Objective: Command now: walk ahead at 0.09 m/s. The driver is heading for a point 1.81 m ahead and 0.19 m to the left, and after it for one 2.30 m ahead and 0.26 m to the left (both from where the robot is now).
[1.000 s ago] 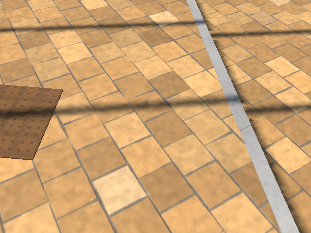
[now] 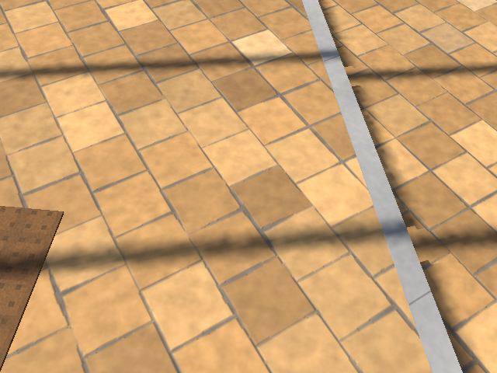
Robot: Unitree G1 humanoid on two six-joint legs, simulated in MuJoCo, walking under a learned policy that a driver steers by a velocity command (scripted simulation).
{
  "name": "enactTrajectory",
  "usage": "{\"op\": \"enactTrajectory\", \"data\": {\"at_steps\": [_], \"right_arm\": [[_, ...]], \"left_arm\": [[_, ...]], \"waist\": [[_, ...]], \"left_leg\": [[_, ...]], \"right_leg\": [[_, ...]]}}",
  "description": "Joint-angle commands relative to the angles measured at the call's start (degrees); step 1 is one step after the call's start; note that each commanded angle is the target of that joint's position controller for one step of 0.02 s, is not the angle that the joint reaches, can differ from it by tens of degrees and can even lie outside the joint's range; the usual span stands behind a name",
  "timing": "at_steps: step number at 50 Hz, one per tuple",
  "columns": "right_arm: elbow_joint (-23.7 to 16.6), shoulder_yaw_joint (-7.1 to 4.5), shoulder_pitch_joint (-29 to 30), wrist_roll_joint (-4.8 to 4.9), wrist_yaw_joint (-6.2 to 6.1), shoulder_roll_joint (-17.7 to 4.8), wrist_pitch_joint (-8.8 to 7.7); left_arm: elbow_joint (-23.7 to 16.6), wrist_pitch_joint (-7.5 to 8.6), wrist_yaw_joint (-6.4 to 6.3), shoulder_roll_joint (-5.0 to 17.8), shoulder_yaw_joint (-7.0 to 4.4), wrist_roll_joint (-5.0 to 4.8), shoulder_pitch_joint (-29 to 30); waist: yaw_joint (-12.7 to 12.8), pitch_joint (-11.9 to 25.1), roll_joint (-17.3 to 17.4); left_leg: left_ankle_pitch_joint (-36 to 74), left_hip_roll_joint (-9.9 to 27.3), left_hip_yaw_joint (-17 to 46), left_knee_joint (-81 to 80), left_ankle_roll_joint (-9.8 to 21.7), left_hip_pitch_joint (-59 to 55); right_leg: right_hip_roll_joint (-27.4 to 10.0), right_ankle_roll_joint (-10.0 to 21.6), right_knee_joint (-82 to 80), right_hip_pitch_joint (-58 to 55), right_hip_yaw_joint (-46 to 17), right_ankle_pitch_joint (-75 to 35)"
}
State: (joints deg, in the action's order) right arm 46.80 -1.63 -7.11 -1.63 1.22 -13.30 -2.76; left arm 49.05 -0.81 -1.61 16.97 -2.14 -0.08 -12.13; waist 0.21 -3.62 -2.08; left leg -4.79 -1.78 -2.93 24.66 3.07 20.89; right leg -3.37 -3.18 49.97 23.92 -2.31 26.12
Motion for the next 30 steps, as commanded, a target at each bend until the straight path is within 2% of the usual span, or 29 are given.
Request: {"op": "enactTrajectory", "data": {"at_steps": [1,3,4,5,6,7,8,9,12,16,22,30], "right_arm": [[-2.4,-1.76,4.0,0.16,-0.60,-7.9,-0.48],[-1.5,-1.47,4.9,0.80,-0.90,-7.7,0.23],[-0.9,-1.02,4.4,0.88,-0.95,-6.6,0.47],[0.3,-0.43,3.0,0.76,-0.97,-5.2,0.65],[0.8,-0.30,1.6,0.34,-1.00,-5.0,0.85],[1.1,-0.51,-0.7,0.61,-1.33,-4.7,1.25],[1.7,-0.66,0.4,0.35,-1.74,-6.0,1.47],[2.0,-0.81,0.3,0.57,-2.01,-6.0,1.63],[4.1,-0.86,-0.7,0.66,-2.40,-5.9,1.78],[6.1,-0.99,0.1,1.31,-2.28,-5.9,1.69],[9.1,-1.24,0.0,1.60,-2.71,-6.5,2.67],[12.2,-1.39,0.3,1.66,-3.33,-7.2,3.33]], "left_arm": [[0.0,-0.80,-0.62,3.0,-0.73,0.46,-8.1],[0.4,-0.96,-0.38,3.0,-0.89,0.91,-7.4],[0.2,-1.01,-0.29,3.2,-0.98,1.50,-6.4],[-0.6,-0.94,-0.37,3.7,-0.99,1.99,-5.1],[-1.8,-0.75,-0.67,6.1,-1.26,1.82,-3.6],[-0.8,-0.51,-0.70,8.6,-1.99,1.05,-1.2],[-1.1,0.14,-0.44,5.6,-1.42,1.02,0.1],[-0.6,0.78,-0.33,3.7,-0.87,1.38,0.5],[0.5,2.27,-0.07,3.6,-0.75,0.81,-0.2],[2.0,2.31,-0.18,3.9,-0.73,0.42,-1.4],[3.7,1.72,-0.09,3.7,-0.68,0.19,-0.6],[6.1,1.24,-0.06,3.3,-0.69,0.21,0.2]], "waist": [[2.4,11.3,9.2],[3.0,9.9,8.4],[2.9,8.4,7.8],[2.7,6.0,6.6],[1.0,3.2,3.1],[-2.1,1.4,-5.4],[-1.1,0.4,-5.3],[-1.4,0.8,-5.5],[-1.0,3.0,-2.6],[0.1,5.6,0.1],[0.0,5.9,1.9],[-0.2,5.0,1.8]], "left_leg": [[4.8,13.6,10.2,-10.0,9.8,-1.3],[-10.9,12.1,9.6,-10.2,7.5,1.7],[-18.9,10.7,9.4,-10.3,5.3,3.4],[-24.6,9.1,9.1,-9.9,2.5,4.7],[-25.9,6.5,7.6,-7.0,-0.1,4.2],[-20.2,3.1,3.7,-5.4,-1.9,-1.3],[-15.4,3.0,3.3,-2.6,-2.5,-6.2],[-12.1,3.1,3.1,-1.4,-2.2,-8.4],[-4.7,3.7,3.4,-0.5,-1.3,-9.3],[2.9,4.0,3.3,0.4,-1.5,-10.5],[7.0,4.2,3.3,1.0,-1.9,-12.5],[6.7,4.4,3.2,0.5,-2.3,-13.3]], "right_leg": [[-0.5,0.2,-9.1,-12.2,1.0,-8.9],[0.4,1.4,-15.9,-16.8,2.3,-16.1],[0.6,2.2,-18.4,-18.3,2.4,-16.9],[-1.1,3.3,-22.2,-18.3,0.4,-18.0],[-4.4,4.8,-26.3,-15.3,-3.3,-16.6],[-3.5,6.2,-27.6,-6.4,-3.3,-3.5],[-2.4,5.7,-29.8,-2.3,-3.0,1.0],[-2.4,4.6,-30.5,-1.5,-2.9,-0.1],[-1.4,3.2,-27.7,-6.5,-1.6,-12.9],[-0.8,3.8,-25.2,-11.1,-0.5,-23.1],[-0.3,4.4,-25.0,-13.0,0.1,-28.3],[0.3,4.5,-26.1,-13.7,0.8,-28.4]]}}
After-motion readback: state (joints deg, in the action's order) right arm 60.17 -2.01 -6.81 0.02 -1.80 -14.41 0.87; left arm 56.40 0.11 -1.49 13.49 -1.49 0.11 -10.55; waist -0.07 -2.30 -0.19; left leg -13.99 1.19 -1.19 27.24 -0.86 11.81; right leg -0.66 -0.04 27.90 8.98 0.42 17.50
